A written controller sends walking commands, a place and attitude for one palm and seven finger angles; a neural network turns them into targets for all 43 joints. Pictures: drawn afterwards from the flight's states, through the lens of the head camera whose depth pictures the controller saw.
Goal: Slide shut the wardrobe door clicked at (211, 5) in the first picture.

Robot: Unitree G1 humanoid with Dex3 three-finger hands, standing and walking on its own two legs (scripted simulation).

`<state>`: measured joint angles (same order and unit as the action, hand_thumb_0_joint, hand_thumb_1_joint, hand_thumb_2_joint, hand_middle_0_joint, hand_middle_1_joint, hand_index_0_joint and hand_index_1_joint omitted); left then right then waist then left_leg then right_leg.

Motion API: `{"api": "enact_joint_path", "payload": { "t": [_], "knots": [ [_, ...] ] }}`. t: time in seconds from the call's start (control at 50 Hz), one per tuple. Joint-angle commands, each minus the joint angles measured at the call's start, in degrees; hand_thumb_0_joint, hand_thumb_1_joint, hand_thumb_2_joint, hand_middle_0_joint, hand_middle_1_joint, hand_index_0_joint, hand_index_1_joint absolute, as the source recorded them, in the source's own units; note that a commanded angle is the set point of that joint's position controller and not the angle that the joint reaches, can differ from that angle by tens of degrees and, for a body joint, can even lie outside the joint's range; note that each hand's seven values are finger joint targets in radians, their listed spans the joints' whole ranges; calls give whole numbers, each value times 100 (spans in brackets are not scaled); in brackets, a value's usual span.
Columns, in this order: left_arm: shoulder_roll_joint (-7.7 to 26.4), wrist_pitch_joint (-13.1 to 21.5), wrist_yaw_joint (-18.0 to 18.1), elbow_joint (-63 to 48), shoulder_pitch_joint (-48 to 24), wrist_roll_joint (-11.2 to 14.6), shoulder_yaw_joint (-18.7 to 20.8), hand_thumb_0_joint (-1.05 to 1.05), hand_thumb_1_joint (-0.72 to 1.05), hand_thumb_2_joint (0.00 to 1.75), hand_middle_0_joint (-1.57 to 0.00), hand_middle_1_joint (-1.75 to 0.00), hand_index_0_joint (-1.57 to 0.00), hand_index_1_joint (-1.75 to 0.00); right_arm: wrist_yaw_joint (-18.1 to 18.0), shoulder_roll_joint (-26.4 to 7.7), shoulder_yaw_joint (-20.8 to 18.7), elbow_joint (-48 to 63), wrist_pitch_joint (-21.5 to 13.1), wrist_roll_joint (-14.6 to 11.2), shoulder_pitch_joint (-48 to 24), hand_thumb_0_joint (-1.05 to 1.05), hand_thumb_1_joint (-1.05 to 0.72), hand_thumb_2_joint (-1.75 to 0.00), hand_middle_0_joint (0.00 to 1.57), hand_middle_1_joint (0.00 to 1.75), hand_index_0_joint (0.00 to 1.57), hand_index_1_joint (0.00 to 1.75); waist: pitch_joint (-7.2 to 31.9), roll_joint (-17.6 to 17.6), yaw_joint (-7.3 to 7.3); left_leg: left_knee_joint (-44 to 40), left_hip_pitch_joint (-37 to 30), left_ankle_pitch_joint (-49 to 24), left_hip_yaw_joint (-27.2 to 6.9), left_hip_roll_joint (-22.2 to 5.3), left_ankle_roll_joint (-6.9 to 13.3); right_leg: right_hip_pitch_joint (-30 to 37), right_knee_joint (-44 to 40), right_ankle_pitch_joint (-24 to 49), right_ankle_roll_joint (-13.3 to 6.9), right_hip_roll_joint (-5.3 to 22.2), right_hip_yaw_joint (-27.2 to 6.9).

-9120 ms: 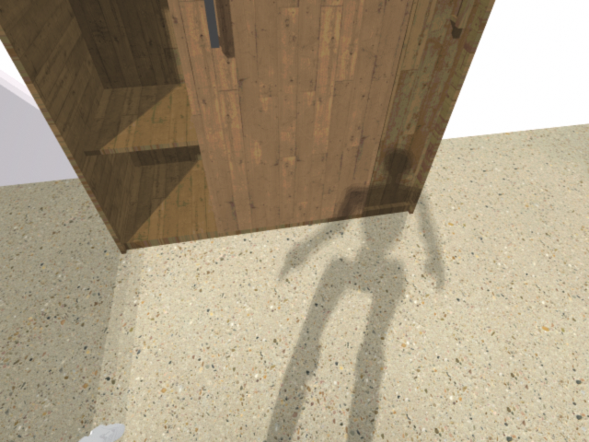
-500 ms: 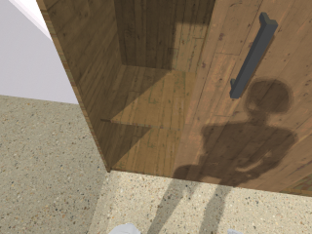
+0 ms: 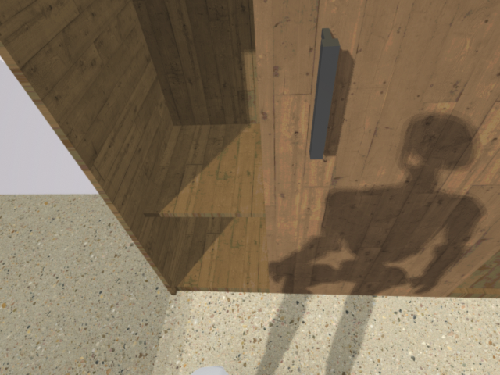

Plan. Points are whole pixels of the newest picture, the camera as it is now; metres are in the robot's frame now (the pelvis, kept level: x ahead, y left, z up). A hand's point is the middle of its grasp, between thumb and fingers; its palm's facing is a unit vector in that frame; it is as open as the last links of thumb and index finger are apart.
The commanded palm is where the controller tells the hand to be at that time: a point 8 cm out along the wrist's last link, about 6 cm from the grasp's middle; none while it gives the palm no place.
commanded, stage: come to a stop and stand still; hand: right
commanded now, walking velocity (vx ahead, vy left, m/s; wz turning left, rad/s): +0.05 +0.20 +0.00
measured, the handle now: (320, 100) +0.49 -0.10 +0.19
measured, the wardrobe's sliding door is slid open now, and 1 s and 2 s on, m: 0.40 0.40 0.40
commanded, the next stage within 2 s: look again from close up in 1.84 s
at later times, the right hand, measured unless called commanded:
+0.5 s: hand out of the picture +0.03 -0.13 -0.16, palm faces -0.04 +0.97 -0.24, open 7.3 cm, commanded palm none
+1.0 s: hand out of the picture -0.02 -0.06 -0.17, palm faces +0.06 +0.98 -0.16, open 7.4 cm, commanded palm none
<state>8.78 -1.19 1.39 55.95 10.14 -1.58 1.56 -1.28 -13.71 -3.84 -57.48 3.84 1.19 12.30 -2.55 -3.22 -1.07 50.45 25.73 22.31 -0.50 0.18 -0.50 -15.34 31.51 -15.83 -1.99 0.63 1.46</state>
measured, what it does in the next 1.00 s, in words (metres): steps on the spot: left foot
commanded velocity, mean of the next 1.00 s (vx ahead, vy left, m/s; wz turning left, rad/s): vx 0.00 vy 0.02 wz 0.00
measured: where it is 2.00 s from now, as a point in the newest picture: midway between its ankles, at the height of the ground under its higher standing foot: outside the picture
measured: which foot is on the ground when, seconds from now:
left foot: up 0.00-0.38, down 0.40-1.00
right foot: down 0.00-1.00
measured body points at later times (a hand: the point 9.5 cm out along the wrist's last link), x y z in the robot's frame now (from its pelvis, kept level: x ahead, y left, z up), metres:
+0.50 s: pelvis -0.01 +0.05 +0.00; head -0.01 +0.07 +0.45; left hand -0.06 +0.27 -0.17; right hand +0.03 -0.18 -0.14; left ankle -0.05 +0.15 -0.74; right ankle +0.01 -0.09 -0.74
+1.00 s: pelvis +0.01 +0.08 +0.00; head +0.02 +0.09 +0.45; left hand +0.00 +0.30 -0.16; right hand -0.03 -0.12 -0.16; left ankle -0.05 +0.15 -0.74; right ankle +0.01 -0.09 -0.74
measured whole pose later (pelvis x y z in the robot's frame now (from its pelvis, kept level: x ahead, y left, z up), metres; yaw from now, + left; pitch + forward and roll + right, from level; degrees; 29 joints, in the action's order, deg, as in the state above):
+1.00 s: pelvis +0.01 +0.08 +0.00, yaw +1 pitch -2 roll -1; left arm 7.9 -1.0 2.7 65.7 15.3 -0.6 0.9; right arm -2.4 -5.1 -0.2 -66.4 -0.1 0.0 19.3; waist -1.9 0.8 -0.3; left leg 23.5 3.6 18.6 4.3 2.6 3.8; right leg -9.7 23.8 -12.6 4.8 5.1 -0.3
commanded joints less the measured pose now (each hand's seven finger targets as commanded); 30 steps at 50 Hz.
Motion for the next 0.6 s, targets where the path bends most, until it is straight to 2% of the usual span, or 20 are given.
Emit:
{"api": "enact_joint_path", "payload": {
  "t": [0.0,0.04,0.06,0.1,0.14,0.16,0.18,0.26,0.28,0.32,0.34,0.36,0.38,0.4,0.42,0.44,0.46,0.48,0.52,0.58],
  "knots": [
    [974,172,141,-226,48,27,150,0,90,90,-20,-30,-20,-30,115,-368,-106,-47,-148,20,646,0,-90,-90,20,30,20,30,119,1108,1,1059,367,-472,-377,-34,-170,318,-2114,-70,-302,1327,-1162],
    [944,192,173,-66,412,50,166,0,90,90,-20,-30,-20,-30,104,-363,-90,-57,-157,21,598,0,-90,-90,20,30,20,30,203,1137,129,981,516,-499,-360,-85,-243,830,-2016,621,-321,1411,-1077],
    [885,204,199,3,563,59,166,0,90,90,-20,-30,-20,-30,105,-372,-82,-59,-165,22,521,0,-90,-90,20,30,20,30,133,967,187,844,519,-467,-364,-129,-259,941,-1943,1156,-370,1470,-1093],
    [970,212,231,116,809,47,184,0,90,90,-20,-30,-20,-30,100,-277,-50,-72,-146,12,507,0,-90,-90,20,30,20,30,323,1015,255,573,462,-229,-294,-153,-291,1415,-1767,2068,-491,1594,-1088],
    [1002,195,246,235,973,52,197,0,90,90,-20,-30,-20,-30,91,-209,-15,-114,-133,-3,508,0,-90,-90,20,30,20,30,444,1116,296,309,335,-55,-219,-173,-295,1670,-1661,2549,-536,1616,-1051],
    [1001,184,243,261,984,55,210,0,90,90,-20,-30,-20,-30,90,-203,1,-116,-124,-12,437,0,-90,-90,20,30,20,30,319,1188,335,109,205,88,-152,-217,-280,1528,-1642,2603,-603,1658,-1061],
    [1032,161,231,307,973,46,219,0,90,90,-20,-30,-20,-30,92,-152,23,-140,-106,-17,439,0,-90,-90,20,30,20,30,389,1209,331,-84,63,195,-93,-216,-266,1526,-1647,2462,-632,1641,-1049],
    [1034,109,164,467,928,22,245,0,90,90,-20,-30,-20,-30,72,23,131,-225,-157,-47,319,0,-90,-90,20,30,20,30,321,1311,363,-1184,-629,397,120,-183,-121,1037,-1640,1776,-647,1497,-1083],
    [1059,111,145,494,881,22,243,0,90,90,-20,-30,-20,-30,61,59,142,-286,-179,-66,472,0,-90,-90,20,30,20,30,360,1395,278,-1556,-837,226,176,-163,-87,928,-1610,1647,-598,1447,-1049],
    [969,111,121,570,834,57,228,0,90,90,-20,-30,-20,-30,30,78,165,-491,-240,-63,791,0,-90,-90,20,30,20,30,437,1245,116,-2553,-1481,-723,329,-135,-52,602,-1407,1173,-395,1206,-900],
    [815,119,102,609,887,90,209,0,90,90,-20,-30,-20,-30,1,-1,164,-559,-286,-51,876,0,-90,-90,20,30,20,30,364,967,78,-3136,-1891,-1165,242,-247,-42,262,-1232,823,-210,1021,-734],
    [562,133,64,632,970,129,158,0,90,90,-20,-30,-20,-30,-40,-204,171,-564,-355,-47,802,0,-90,-90,20,30,20,30,325,458,118,-3396,-2277,-1309,-295,-652,90,-189,-929,543,22,738,-554],
    [307,141,33,640,945,148,76,0,90,90,-20,-30,-20,-30,-63,-348,185,-562,-406,-58,681,0,-90,-90,20,30,20,30,197,3,172,-3514,-1991,-1255,-679,-1202,307,-219,-784,102,226,425,-178],
    [191,129,-1,638,869,124,18,0,90,90,-20,-30,-20,-30,-62,-397,220,-550,-425,-72,600,0,-90,-90,20,30,20,30,146,28,203,-3558,-1538,-1233,-731,-1345,420,112,-747,131,278,279,-105],
    [183,86,16,659,831,66,-5,0,90,90,-20,-30,-20,-30,-60,-437,188,-597,-492,-77,533,0,-90,-90,20,30,20,30,8,-939,184,-3651,-1301,-1505,-824,-1178,460,156,-685,115,303,223,-18],
    [275,64,21,710,891,55,4,0,90,90,-20,-30,-20,-30,-69,-317,226,-601,-497,-85,438,0,-90,-90,20,30,20,30,-240,-1016,199,-3700,-1109,-1514,-732,-1181,468,223,-667,134,304,286,-30],
    [270,57,22,804,997,50,-1,0,90,90,-20,-30,-20,-30,-80,-179,270,-609,-480,-86,358,0,-90,-90,20,30,20,30,-384,-837,270,-3632,-1004,-1486,-573,-1021,434,356,-710,398,304,335,-44],
    [244,80,30,881,1158,54,-18,0,90,90,-20,-30,-20,-30,-88,-103,269,-591,-481,-98,349,0,-90,-90,20,30,20,30,-341,-467,295,-3472,-1119,-1605,-437,-894,384,432,-851,784,301,372,-99],
    [281,94,44,966,1165,66,-32,0,90,90,-20,-30,-20,-30,-98,-59,268,-605,-473,-127,471,0,-90,-90,20,30,20,30,-328,-46,219,-3444,-1177,-1394,-339,-721,302,545,-925,1029,306,445,-151],
    [243,81,62,993,1170,69,-49,0,90,90,-20,-30,-20,-30,-110,-61,247,-614,-460,-125,546,0,-90,-90,20,30,20,30,-447,147,187,-3486,-1260,-1435,-339,-670,282,498,-916,1064,326,465,-137]
  ]
}}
